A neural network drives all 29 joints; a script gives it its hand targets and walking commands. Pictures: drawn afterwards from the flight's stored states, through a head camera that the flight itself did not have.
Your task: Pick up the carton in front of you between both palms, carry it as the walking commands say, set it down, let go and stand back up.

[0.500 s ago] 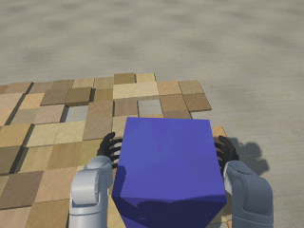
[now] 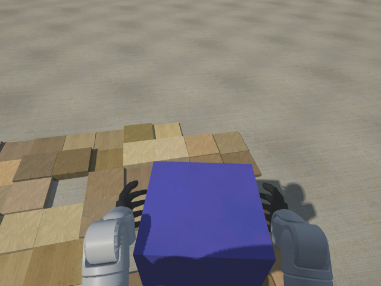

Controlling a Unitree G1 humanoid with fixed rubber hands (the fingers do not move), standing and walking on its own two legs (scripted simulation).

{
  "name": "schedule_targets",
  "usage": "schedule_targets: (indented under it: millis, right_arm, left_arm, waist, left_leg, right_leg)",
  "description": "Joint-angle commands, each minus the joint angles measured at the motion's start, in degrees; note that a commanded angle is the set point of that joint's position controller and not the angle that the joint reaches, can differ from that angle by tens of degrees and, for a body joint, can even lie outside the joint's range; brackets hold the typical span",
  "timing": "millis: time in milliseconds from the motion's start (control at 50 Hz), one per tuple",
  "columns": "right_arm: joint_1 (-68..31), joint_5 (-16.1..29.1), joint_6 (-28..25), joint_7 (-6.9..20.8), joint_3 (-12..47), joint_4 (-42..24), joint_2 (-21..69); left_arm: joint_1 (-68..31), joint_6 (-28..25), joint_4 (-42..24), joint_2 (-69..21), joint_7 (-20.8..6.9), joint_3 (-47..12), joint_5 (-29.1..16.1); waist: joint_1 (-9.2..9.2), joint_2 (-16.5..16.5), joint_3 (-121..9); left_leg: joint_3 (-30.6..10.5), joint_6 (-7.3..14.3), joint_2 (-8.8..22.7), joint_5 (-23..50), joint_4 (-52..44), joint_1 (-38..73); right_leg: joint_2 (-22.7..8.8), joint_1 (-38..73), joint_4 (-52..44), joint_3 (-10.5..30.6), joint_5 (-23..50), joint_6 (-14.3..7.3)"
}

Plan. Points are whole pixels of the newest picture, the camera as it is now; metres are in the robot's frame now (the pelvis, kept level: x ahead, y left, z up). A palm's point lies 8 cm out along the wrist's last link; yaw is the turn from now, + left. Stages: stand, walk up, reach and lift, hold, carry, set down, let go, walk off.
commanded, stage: carry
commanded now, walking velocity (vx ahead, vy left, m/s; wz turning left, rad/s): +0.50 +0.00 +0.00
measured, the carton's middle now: (200, 236) +0.26 +0.00 +0.00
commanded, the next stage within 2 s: none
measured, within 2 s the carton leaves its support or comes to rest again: neither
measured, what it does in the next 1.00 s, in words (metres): walks ahead: right foot, then left foot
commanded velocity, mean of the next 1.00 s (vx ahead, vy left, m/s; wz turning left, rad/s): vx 0.50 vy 0.00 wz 0.00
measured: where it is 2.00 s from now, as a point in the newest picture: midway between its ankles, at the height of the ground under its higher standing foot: (192, 146)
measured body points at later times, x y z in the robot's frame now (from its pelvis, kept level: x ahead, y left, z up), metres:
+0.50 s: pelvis +0.31 -0.06 +0.01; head +0.32 -0.08 +0.45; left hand +0.60 +0.11 +0.10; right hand +0.62 -0.19 +0.09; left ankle +0.28 +0.08 -0.67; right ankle +0.30 -0.13 -0.74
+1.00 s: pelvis +0.63 +0.01 +0.01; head +0.64 +0.03 +0.46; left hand +0.95 +0.16 +0.13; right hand +0.94 -0.14 +0.14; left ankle +0.62 +0.07 -0.74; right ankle +0.66 -0.16 -0.66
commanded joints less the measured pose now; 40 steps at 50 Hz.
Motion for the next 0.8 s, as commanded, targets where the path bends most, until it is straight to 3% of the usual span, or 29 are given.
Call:
schedule_targets:
  millis: [0,100,200,240,260,280,300,320,340,360,380,420,480,540,580,640,680,700,720,740,760,780]
  right_arm:
    - [-29.19,25.44,-1.71,14.21,41.81,-9.14,56.82]
    - [-26.88,25.97,-1.37,14.37,42.84,-12.13,52.65]
    - [-30.95,24.78,0.34,13.16,42.06,-12.14,45.7]
    - [-33.48,24.13,1.5,12.39,41.22,-10.35,42.8]
    - [-33.75,23.59,2.15,11.96,40.65,-8.85,41.41]
    - [-36.14,23.76,3.17,11.65,40.1,-8.3,40.45]
    - [-38.24,24.55,4.04,11.56,39.91,-7.44,41.61]
    - [-39.14,25.02,4.28,11.57,39.66,-5.96,43.3]
    - [-40.47,25.4,4.26,11.58,39.31,-5.25,45.51]
    - [-41.26,25.76,4.09,11.61,38.91,-4.87,47.51]
    - [-41.47,25.79,3.87,11.68,38.77,-4.24,49.51]
    - [-40.08,24.62,3.21,11.56,38.79,-3.57,52.33]
    - [-35.01,21.74,2.04,11.22,38.71,-3.35,54.29]
    - [-30.7,20.11,1.09,11.18,39.09,-4.95,54.41]
    - [-29.38,20.91,0.81,11.53,39.65,-7.28,55.47]
    - [-32.59,23.29,1.23,11.88,40.27,-13.51,52.84]
    - [-33.05,24.34,2.08,12.01,39.89,-16.36,50.03]
    - [-32.03,24.39,2.56,12.04,39.27,-16.57,48.54]
    - [-30.74,24.26,3.09,12.17,38.66,-16.6,46.61]
    - [-30.38,23.54,3.38,12.4,37.61,-15.2,44.46]
    - [-29.77,24.01,3.75,12.49,37.32,-14.87,44.58]
    - [-30.94,24.53,4.17,12.58,37.39,-16.16,44.83]
  left_arm:
    - [-28.38,-2.52,-7.3,-54.49,-14.46,-43.07,-23.11]
    - [-23.73,-2.76,-9.33,-51.94,-13.39,-42.35,-21.1]
    - [-29.78,-0.72,-10.4,-44.87,-13.3,-41.65,-22.58]
    - [-31.21,0.31,-7.8,-41.79,-13.18,-40.5,-22.62]
    - [-31.66,0.8,-5.77,-40.47,-13.1,-39.6,-22.74]
    - [-31.73,1.05,-3.48,-38.77,-12.92,-38.38,-22.08]
    - [-31.86,1.21,-2.03,-38.06,-12.73,-36.74,-21.83]
    - [-33.19,1.56,-2.98,-39.3,-12.79,-36.77,-22.83]
    - [-36.12,1.83,-4.16,-41.75,-12.92,-37.41,-23.75]
    - [-38.09,1.85,-4.83,-44.4,-13.18,-37.82,-24.61]
    - [-39.43,1.71,-5.29,-46.64,-13.56,-38.11,-25.12]
    - [-39.55,1.35,-5.44,-49.86,-14.41,-38.94,-25.58]
    - [-35.11,0.57,-4.63,-52.06,-15.45,-39.76,-24.99]
    - [-30.85,-0.4,-4.6,-53.65,-16.14,-40.46,-24.71]
    - [-28.95,-0.99,-6.22,-52.89,-16.1,-40.37,-24.49]
    - [-30.59,-1.07,-11.11,-50.44,-15.29,-40.83,-24.82]
    - [-31.48,-0.44,-14.31,-48.33,-14.45,-40.84,-24.89]
    - [-31.6,0.12,-15.39,-46.97,-14.04,-40.77,-24.77]
    - [-32.02,0.69,-16.16,-45.21,-13.63,-40.47,-24.23]
    - [-32.23,1.81,-17.11,-44.26,-13.21,-40.44,-24.38]
    - [-32.44,2.45,-17.09,-43.1,-12.99,-40.38,-23.99]
    - [-32.93,2.67,-16.08,-43.67,-12.78,-40.31,-23.49]
  waist:
    - [0.15,9.28,-13.75]
    - [0.2,9.17,-10.55]
    - [-0.28,10.23,-5.73]
    - [0.78,8.76,-5.36]
    - [1.78,4.6,-8.18]
    - [3.32,-9.6,-11.84]
    - [3.65,-20.97,-15.16]
    - [3.05,-17.95,-12.99]
    - [2.67,-11.74,-14.32]
    - [2.85,-6.7,-14.86]
    - [3.03,-4.28,-14.86]
    - [2.77,-5.07,-15.24]
    - [2.24,-5.64,-13.54]
    - [2.38,-4.69,-10.33]
    - [2.46,-5.09,-7.78]
    - [2.31,-7.73,-6.5]
    - [0.99,-8.04,-9.48]
    - [-0.35,-5.42,-12.51]
    - [-2.0,-0.36,-16.22]
    - [-0.53,15.82,-19.59]
    - [0.06,20.91,-18.9]
    - [0.13,16.46,-17.95]
  left_leg:
    - [-19.41,6.14,15.45,-1.23,-16.88,21.7]
    - [-11.07,5.83,12.88,2.52,-17.92,21.5]
    - [-7.59,2.8,11.38,-0.05,-15.44,21.16]
    - [-3.71,1.21,8.3,2.69,-6.7,18.47]
    - [-1.43,-0.31,5.6,6.25,4.59,14.53]
    - [-0.61,-3.19,2.37,-0.42,21.45,4.45]
    - [-3.15,-5.18,-3.75,-17.05,34.3,-9.89]
    - [-8.81,-4.22,-3.45,-20.0,40.54,-18.42]
    - [-12.19,-2.41,-0.7,-17.72,42.33,-20.2]
    - [-13.05,-1.31,1.08,-14.73,42.02,-21.3]
    - [-13.31,-1.1,2.37,-11.67,39.56,-20.1]
    - [-12.22,-2.04,2.89,-7.0,33.99,-16.96]
    - [-10.47,-3.66,2.39,-2.83,25.46,-19.24]
    - [-7.18,-4.31,1.28,3.51,14.84,-19.16]
    - [-4.81,-4.02,0.19,7.88,8.05,-16.45]
    - [-2.66,-1.97,-0.65,12.6,1.75,-9.06]
    - [-0.68,-1.4,-1.47,7.15,-0.95,2.29]
    - [2.25,-1.51,-4.12,6.07,-1.9,12.62]
    - [-1.86,-2.41,-1.22,2.24,-1.46,24.96]
    - [-30.05,3.61,14.63,-6.76,-8.47,34.43]
    - [-43.56,7.81,19.74,-1.83,-14.93,38.38]
    - [-37.36,7.91,19.08,5.8,-13.54,37.09]
  right_leg:
    - [-3.27,-10.72,-7.21,1.84,5.08,-0.29]
    - [-2.37,-7.38,-23.58,-1.6,16.79,0.46]
    - [-1.27,-1.01,-32.34,-5.22,18.29,-0.27]
    - [1.0,7.49,-34.1,-9.51,15.17,-0.58]
    - [2.06,17.52,-34.07,-9.89,10.48,-0.91]
    - [-7.75,28.15,-35.94,4.55,12.06,-3.17]
    - [-16.28,38.06,-42.23,24.72,8.43,-9.69]
    - [-18.53,37.79,-46.53,29.56,8.95,-11.34]
    - [-17.99,37.86,-44.42,25.9,12.07,-10.92]
    - [-16.63,36.96,-42.55,21.42,16.16,-10.44]
    - [-15.59,34.62,-43.1,17.42,16.91,-9.42]
    - [-14.19,31.72,-45.65,11.21,16.84,-8.2]
    - [-13.36,33.59,-47.93,7.04,20.14,-9.12]
    - [-10.51,33.97,-47.89,1.4,25.19,-8.79]
    - [-8.55,32.3,-47.66,-1.96,28.09,-8.6]
    - [-8.33,30.54,-46.6,-4.35,31.51,-7.25]
    - [-8.31,29.22,-38.87,-7.28,36.63,-5.59]
    - [-5.96,26.01,-28.66,-10.26,40.37,-4.33]
    - [-3.19,17.85,-15.68,-10.1,31.07,-2.98]
    - [2.18,2.29,-0.12,-7.65,14.85,0.69]
    - [6.55,-8.64,9.84,-1.18,-4.65,1.12]
    - [3.15,-11.3,15.44,3.13,-4.36,0.06]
